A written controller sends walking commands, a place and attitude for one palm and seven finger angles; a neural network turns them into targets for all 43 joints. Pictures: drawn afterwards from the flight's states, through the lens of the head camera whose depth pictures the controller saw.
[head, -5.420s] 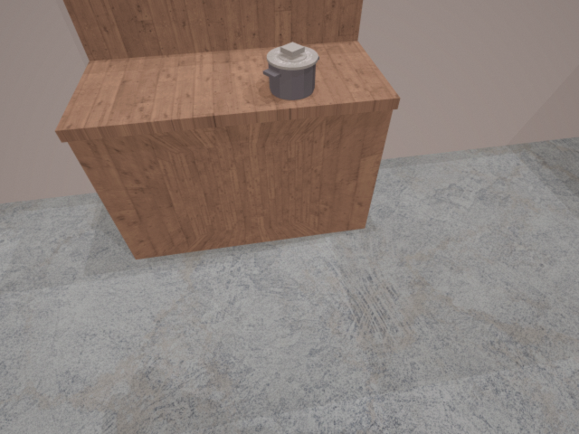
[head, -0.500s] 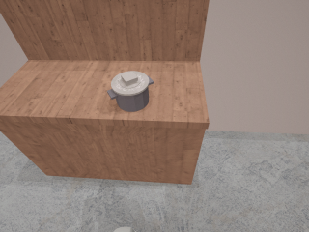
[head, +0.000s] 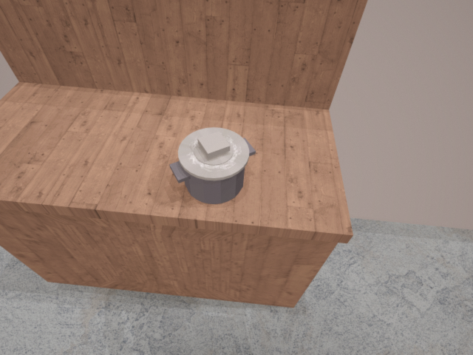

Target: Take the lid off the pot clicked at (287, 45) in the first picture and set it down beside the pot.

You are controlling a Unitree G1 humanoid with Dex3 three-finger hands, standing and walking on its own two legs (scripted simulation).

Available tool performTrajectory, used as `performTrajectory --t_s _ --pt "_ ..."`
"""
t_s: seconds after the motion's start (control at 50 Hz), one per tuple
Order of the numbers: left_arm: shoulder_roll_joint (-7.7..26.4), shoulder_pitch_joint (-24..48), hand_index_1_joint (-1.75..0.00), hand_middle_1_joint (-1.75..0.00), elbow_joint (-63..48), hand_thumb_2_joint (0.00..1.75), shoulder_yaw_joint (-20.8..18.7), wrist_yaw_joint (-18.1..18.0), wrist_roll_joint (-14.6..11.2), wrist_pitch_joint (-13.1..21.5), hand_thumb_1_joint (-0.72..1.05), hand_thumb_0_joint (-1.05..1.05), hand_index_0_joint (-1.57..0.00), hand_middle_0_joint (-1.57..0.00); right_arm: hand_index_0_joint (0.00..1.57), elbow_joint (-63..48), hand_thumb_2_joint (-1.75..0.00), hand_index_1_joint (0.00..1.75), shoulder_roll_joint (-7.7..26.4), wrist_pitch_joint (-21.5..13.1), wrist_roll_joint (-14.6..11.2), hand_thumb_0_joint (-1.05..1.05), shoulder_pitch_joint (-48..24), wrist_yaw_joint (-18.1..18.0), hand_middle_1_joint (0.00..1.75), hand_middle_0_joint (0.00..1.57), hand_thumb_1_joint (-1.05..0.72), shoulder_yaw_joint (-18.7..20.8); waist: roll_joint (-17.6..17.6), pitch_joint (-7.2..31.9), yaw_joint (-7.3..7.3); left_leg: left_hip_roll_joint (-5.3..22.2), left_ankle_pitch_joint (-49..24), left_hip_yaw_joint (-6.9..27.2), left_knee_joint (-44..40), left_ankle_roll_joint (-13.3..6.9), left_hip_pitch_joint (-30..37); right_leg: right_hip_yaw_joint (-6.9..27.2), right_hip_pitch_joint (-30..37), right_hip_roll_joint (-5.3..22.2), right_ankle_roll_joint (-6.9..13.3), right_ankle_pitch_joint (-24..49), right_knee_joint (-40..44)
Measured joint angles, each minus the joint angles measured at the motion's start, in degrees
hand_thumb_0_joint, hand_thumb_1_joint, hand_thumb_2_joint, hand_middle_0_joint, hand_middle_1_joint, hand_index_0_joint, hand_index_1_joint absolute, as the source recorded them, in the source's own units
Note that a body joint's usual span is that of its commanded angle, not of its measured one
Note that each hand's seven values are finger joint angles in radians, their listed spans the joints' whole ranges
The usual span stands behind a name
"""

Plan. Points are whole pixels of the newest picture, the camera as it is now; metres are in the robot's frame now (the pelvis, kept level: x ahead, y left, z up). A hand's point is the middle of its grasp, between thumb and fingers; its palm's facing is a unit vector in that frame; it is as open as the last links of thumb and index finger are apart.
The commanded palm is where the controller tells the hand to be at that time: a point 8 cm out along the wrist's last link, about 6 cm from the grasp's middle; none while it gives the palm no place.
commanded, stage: come to a stop and stand still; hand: left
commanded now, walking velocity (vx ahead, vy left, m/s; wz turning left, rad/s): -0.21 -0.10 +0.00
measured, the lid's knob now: (213, 144) +0.51 +0.10 +0.04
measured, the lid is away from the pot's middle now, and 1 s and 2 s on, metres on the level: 0.00 0.00 0.00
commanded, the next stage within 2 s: look again from close up in 0.98 s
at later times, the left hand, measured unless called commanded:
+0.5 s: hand out of the picture +0.06 +0.15 -0.16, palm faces +0.06 -0.97 -0.25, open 7.3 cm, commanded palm none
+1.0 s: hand out of the picture -0.04 +0.17 -0.17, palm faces +0.05 -0.98 -0.18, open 7.4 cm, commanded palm none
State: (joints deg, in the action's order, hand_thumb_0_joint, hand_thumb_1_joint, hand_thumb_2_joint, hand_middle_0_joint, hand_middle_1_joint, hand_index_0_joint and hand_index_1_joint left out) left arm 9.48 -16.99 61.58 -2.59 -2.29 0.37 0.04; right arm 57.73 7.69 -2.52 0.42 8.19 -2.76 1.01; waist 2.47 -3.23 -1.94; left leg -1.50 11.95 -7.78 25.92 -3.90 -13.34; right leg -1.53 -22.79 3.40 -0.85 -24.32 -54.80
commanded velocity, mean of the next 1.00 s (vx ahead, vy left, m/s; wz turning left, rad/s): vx -0.03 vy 0.04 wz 0.00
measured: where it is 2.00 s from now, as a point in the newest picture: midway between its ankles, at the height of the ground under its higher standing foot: outside the picture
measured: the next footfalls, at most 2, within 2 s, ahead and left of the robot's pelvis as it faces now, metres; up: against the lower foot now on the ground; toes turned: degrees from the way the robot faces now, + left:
right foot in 0.22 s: +0.08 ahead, -0.12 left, +0.00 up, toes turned -3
left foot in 0.62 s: +0.02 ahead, +0.11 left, +0.00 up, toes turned +1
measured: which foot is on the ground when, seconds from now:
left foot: down 0.00-0.24, up 0.26-0.60, down 0.62-1.00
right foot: up 0.00-0.20, down 0.22-1.00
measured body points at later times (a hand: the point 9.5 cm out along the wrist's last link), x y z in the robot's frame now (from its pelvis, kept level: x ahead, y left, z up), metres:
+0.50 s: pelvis +0.00 -0.04 +0.00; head +0.03 -0.05 +0.45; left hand +0.05 +0.20 -0.14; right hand +0.03 -0.27 -0.16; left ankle -0.04 +0.10 -0.69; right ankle +0.03 -0.14 -0.74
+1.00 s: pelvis -0.01 +0.00 +0.00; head -0.01 +0.00 +0.45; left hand -0.04 +0.22 -0.16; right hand -0.01 -0.22 -0.16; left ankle -0.03 +0.11 -0.74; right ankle +0.01 -0.13 -0.74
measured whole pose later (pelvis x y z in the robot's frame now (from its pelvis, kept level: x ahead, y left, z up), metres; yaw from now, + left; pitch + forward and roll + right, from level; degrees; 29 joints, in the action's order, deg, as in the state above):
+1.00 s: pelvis -0.01 +0.00 +0.00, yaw -1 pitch -1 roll +1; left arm 8.5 -18.4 65.8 -0.4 -1.2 0.6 -0.7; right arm 63.4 8.3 0.5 0.2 16.8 -1.8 0.0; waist 0.2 -0.2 -1.2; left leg -1.1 14.8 -0.9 23.4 -0.8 -7.7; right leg -0.2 -13.3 2.3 -1.3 -10.7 -25.0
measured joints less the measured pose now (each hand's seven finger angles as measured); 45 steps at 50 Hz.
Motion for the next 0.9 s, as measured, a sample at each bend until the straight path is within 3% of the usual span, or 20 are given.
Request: performTrajectory --t_s 0.16,0.22,0.24,0.32,0.4,0.46,0.54,0.62,0.72,0.76,0.9 --pt "0.84 5.29 -0.30 -0.30 -4.28 0.90 0.00 0.23 0.40 -2.15 0.91 0.00 -0.20 -0.20 0.20 1.35 -0.90 0.30 1.47 3.39 0.51 -0.01 1.43 0.18 0.30 0.20 -0.93 0.65 -1.86 -0.09 1.87 1.27 1.41 0.88 0.37 1.33 1.58 -0.35 2.44 -0.93 0.10 2.09 11.71" --pt "1.11 5.32 -0.30 -0.30 -5.21 0.90 0.12 0.30 0.47 -1.56 0.91 0.00 -0.20 -0.20 0.20 1.61 -0.90 0.30 1.66 4.03 0.39 -0.01 2.78 0.53 0.30 0.20 -0.92 0.99 -2.18 0.15 2.00 1.69 3.03 0.75 3.06 2.46 0.60 -0.39 6.84 -0.97 0.50 9.19 20.58" --pt "1.12 5.22 -0.30 -0.30 -5.13 0.90 0.18 0.20 0.59 -1.12 0.91 0.00 -0.20 -0.20 0.20 1.78 -0.90 0.30 1.75 4.22 0.17 0.00 3.05 0.69 0.30 0.20 -0.92 1.10 -2.36 0.27 1.88 2.01 3.85 0.55 4.47 2.96 -0.10 -0.18 7.48 -1.25 0.98 8.34 22.07" --pt "-0.01 5.07 -0.30 -0.30 -3.83 0.90 1.26 0.44 0.57 -0.39 0.91 0.00 -0.20 -0.20 0.20 2.14 -0.90 0.30 2.58 5.65 -0.20 0.00 3.81 0.99 0.30 0.20 -0.91 1.63 -4.36 0.23 2.80 1.60 13.25 4.15 10.72 4.71 -2.20 -0.71 7.39 -2.49 2.82 7.90 22.35" --pt "-0.92 5.22 -0.30 -0.30 -3.38 0.90 1.39 0.45 0.55 -0.36 0.91 0.01 -0.20 -0.20 0.20 2.70 -0.90 0.29 2.98 6.31 -0.38 0.00 4.71 1.12 0.30 0.20 -0.91 1.94 -4.22 0.19 2.25 0.49 16.63 6.74 21.31 5.74 -4.71 -0.68 8.14 -2.28 3.26 9.86 24.93" --pt "-0.89 5.21 -0.30 -0.30 -3.67 0.90 0.91 0.35 0.69 -0.53 0.91 0.01 -0.21 -0.20 0.20 2.63 -0.90 0.29 3.16 6.57 -0.35 0.00 5.09 1.33 0.30 0.19 -0.91 2.13 -3.74 0.16 1.55 0.59 16.20 7.44 23.68 6.22 -5.10 -0.64 8.05 -1.90 3.03 10.98 26.09" --pt "-0.07 4.79 -0.30 -0.30 -3.86 0.90 0.35 0.48 0.93 -0.90 0.91 0.01 -0.21 -0.21 0.20 1.96 -0.90 0.29 3.04 6.16 -0.30 0.00 5.21 1.61 0.30 0.19 -0.91 2.08 -2.45 0.37 0.58 1.04 13.84 7.40 17.06 6.03 -2.84 -0.28 7.08 -1.17 2.40 12.16 26.56" --pt "0.68 3.59 -0.30 -0.30 -3.08 0.90 0.07 0.59 0.56 -1.62 0.91 0.01 -0.21 -0.21 0.20 1.18 -0.90 0.29 3.13 4.49 -0.14 0.00 5.81 1.56 0.30 0.19 -0.91 1.55 -2.70 1.52 0.60 1.97 5.57 7.94 1.58 4.80 3.10 -0.42 4.94 -1.67 0.97 11.90 24.27" --pt "1.86 2.69 -0.30 -0.30 -0.98 0.90 -0.02 0.87 0.59 -2.80 0.91 0.01 -0.20 -0.20 0.20 2.30 -0.90 0.29 0.86 3.96 0.35 0.00 6.91 1.22 0.30 0.19 -0.91 0.08 -0.41 2.50 0.41 0.47 4.29 7.31 0.87 3.52 3.52 0.75 5.54 -0.76 0.56 9.21 23.54" --pt "1.96 1.91 -0.30 -0.30 -0.31 0.90 0.32 1.00 0.64 -2.34 0.91 0.01 -0.20 -0.20 0.20 3.04 -0.90 0.30 0.55 3.99 0.38 0.01 7.45 0.82 0.30 0.20 -0.92 -0.26 -0.09 3.05 0.12 -0.12 3.98 7.09 0.33 3.32 3.83 1.15 6.99 -0.53 0.52 11.51 25.25" --pt "0.14 -0.51 -0.30 -0.30 2.73 0.90 1.71 1.11 0.33 -1.06 0.91 0.01 -0.20 -0.20 0.20 4.80 -0.90 0.30 1.09 3.52 -0.09 0.01 7.86 0.95 0.30 0.20 -0.93 -0.68 -2.10 3.13 0.34 0.31 3.17 6.92 -1.63 3.12 5.34 1.28 9.16 -1.00 -0.50 13.17 28.79"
